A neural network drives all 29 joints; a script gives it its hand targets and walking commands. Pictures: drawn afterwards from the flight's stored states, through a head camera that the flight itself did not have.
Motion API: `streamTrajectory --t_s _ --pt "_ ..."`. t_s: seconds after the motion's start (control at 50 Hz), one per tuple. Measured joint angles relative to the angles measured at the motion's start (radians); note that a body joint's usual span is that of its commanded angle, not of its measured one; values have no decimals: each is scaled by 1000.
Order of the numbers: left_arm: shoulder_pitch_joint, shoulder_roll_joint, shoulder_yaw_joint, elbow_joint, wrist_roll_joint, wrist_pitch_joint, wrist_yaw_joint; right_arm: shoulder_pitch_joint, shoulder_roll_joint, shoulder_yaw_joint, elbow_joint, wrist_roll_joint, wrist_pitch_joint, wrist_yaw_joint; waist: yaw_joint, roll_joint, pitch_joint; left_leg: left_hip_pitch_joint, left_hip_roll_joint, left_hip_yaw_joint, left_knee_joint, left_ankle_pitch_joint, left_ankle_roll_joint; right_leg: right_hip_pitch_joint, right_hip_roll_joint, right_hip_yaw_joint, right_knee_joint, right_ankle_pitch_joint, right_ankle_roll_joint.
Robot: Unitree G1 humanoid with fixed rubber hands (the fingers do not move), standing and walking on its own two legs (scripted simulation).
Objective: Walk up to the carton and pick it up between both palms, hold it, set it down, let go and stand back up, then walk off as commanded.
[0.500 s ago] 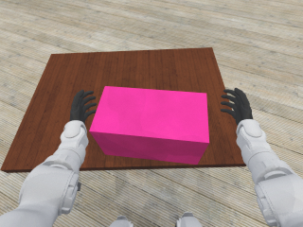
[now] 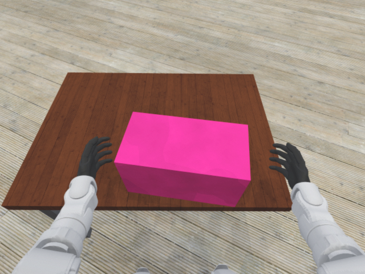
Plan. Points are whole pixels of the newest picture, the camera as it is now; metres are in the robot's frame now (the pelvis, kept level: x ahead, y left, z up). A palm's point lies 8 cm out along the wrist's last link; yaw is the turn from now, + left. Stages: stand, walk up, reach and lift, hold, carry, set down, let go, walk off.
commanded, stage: set down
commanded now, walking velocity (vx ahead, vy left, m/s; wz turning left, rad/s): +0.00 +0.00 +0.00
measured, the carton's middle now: (184, 160) +0.44 +0.01 -0.08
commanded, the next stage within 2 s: let go in 1.90 s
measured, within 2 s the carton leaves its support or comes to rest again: neither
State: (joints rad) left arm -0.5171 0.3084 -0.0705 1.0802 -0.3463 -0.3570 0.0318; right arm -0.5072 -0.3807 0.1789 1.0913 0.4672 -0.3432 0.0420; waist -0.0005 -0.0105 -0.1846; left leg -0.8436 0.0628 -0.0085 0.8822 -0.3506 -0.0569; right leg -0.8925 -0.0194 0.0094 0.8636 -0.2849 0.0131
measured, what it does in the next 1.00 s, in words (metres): stands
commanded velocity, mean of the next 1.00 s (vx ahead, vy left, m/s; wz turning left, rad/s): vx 0.00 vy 0.00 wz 0.00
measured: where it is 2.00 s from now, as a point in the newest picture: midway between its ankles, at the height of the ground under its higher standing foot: outside the picture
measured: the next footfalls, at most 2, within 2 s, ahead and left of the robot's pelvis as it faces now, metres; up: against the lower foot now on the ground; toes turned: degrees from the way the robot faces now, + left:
none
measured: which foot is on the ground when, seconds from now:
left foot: down 0.00-1.00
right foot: down 0.00-1.00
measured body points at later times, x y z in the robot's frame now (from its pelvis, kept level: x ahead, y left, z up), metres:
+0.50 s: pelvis -0.01 +0.00 +0.01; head +0.03 +0.01 +0.46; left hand +0.29 +0.25 -0.02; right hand +0.29 -0.24 -0.02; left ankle +0.04 +0.15 -0.69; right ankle +0.07 -0.13 -0.69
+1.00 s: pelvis +0.02 +0.01 +0.03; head +0.04 +0.01 +0.48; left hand +0.24 +0.27 -0.02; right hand +0.24 -0.22 -0.02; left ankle +0.03 +0.15 -0.69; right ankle +0.07 -0.13 -0.69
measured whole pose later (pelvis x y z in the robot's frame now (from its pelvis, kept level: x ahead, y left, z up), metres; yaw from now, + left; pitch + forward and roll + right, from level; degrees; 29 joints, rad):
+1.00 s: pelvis +0.02 +0.01 +0.03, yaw -1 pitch +4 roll +1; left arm 0.05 0.28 0.01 0.75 -0.23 -0.35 0.00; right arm 0.01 -0.24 0.07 0.84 0.31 -0.44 0.03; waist 0.00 -0.01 -0.03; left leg -0.42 0.04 0.03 0.68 -0.33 -0.04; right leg -0.49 -0.03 0.04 0.69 -0.27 0.03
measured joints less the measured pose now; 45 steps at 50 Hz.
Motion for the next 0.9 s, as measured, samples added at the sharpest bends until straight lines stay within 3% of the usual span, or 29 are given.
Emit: streamTrajectory --t_s 0.16,0.3,0.5,0.58,0.62,0.7,0.8,0.9 --pt "87 -6 -13 -66 -9 8 -2 94 12 -16 -66 -23 5 17 3 3 10 45 -6 4 -18 7 5 44 -6 3 -17 6 4" --pt "184 -25 6 -128 33 9 -4 194 16 -36 -116 -48 -10 20 14 6 34 107 -4 5 -40 12 7 109 -3 4 -45 15 5" --pt "301 -10 -13 -216 22 17 12 289 45 -63 -173 -73 4 33 -4 -13 73 177 -11 -2 -50 13 7 181 -10 -3 -47 7 4" --pt "296 -15 -27 -187 17 25 22 291 59 -84 -163 -99 20 40 -16 -14 64 174 -17 -12 -37 7 8 182 -14 -9 -33 -4 5" --pt "334 -23 -13 -247 44 24 26 310 67 -88 -186 -98 -1 41 -19 -11 82 197 -14 -13 -40 3 6 206 -11 -10 -39 -4 5" --pt "354 -41 12 -244 79 21 12 354 72 -82 -195 -108 -16 33 -4 -18 88 235 -13 -3 -63 4 8 237 -10 -2 -55 -5 6" --pt "390 -37 36 -225 87 25 3 387 91 -91 -192 -126 -31 18 -11 -19 107 286 -22 4 -97 10 13 281 -19 4 -75 -7 10" --pt "496 -41 67 -313 105 12 -11 465 114 -108 -251 -136 -74 0 -4 -8 128 346 -17 22 -145 16 15 335 -13 19 -125 6 16"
